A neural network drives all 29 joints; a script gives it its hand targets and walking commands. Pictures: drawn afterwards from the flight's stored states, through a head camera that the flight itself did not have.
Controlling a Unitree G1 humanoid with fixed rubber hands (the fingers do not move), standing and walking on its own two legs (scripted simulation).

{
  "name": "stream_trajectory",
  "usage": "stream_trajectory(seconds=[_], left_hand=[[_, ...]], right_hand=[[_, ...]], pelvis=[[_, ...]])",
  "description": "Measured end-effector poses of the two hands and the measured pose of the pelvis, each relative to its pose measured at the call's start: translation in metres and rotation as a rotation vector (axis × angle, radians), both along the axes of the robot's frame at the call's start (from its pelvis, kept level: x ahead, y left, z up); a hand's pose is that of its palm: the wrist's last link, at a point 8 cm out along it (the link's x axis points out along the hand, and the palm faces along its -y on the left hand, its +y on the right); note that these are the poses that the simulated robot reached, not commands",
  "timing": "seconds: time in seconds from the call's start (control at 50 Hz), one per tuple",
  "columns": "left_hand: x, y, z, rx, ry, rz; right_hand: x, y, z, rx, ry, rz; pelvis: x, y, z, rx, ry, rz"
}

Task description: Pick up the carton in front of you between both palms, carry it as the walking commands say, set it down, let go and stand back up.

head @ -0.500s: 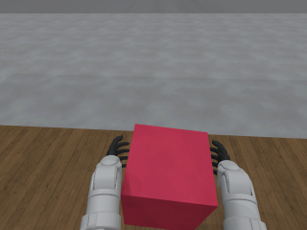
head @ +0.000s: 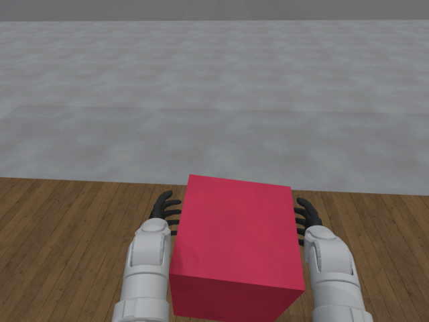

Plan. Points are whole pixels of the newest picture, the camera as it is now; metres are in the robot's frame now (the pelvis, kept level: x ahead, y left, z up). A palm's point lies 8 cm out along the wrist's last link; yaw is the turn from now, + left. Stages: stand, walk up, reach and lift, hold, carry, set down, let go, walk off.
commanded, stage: hold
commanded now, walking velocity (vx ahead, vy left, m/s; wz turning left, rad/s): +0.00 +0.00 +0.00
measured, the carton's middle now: (230, 253) +0.29 +0.01 -0.02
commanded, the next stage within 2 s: carry in 0.36 s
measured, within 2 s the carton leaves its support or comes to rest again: neither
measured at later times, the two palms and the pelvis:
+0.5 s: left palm (161, 220) +0.30 +0.15 +0.07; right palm (315, 231) +0.29 -0.15 +0.06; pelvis +0.00 +0.00 +0.00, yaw -2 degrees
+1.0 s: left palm (193, 162) +0.46 +0.10 +0.09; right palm (324, 178) +0.42 -0.20 +0.08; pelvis +0.21 -0.03 -0.02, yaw -3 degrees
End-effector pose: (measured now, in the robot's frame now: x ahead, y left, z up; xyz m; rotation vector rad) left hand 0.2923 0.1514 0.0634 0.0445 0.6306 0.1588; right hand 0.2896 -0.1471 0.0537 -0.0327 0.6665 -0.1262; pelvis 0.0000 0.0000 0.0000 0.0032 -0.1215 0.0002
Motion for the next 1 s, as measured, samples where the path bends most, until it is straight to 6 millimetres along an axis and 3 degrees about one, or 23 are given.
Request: stream_trajectory(seconds=[0.42,0.56,0.66,0.82,0.92,1.0], left_hand=[[0.002,-0.002,0.004,-0.001,-0.022,-0.001],[0.019,-0.012,0.011,-0.016,-0.065,-0.013],[0.040,-0.024,0.027,-0.042,-0.108,-0.013],[0.081,-0.014,0.029,-0.065,-0.060,0.014],[0.123,-0.035,0.033,-0.075,-0.017,-0.031],[0.164,-0.054,0.030,-0.078,-0.045,-0.038]], right_hand=[[0.000,-0.002,0.002,0.003,-0.018,-0.005],[0.010,-0.012,0.007,0.021,-0.059,-0.036],[0.026,-0.024,0.022,0.045,-0.100,-0.064],[0.070,-0.014,0.027,0.069,-0.053,-0.071],[0.094,-0.034,0.026,0.103,-0.013,-0.140],[0.133,-0.053,0.023,0.116,-0.041,-0.151]], pelvis=[[-0.001,-0.001,-0.002,0.001,0.041,-0.011],[0.012,-0.005,-0.008,0.009,0.131,-0.036],[0.042,-0.013,-0.012,0.000,0.172,-0.005],[0.111,-0.005,-0.012,0.023,0.214,-0.059],[0.160,-0.015,-0.005,-0.012,0.229,-0.057],[0.206,-0.033,-0.016,-0.015,0.205,-0.045]])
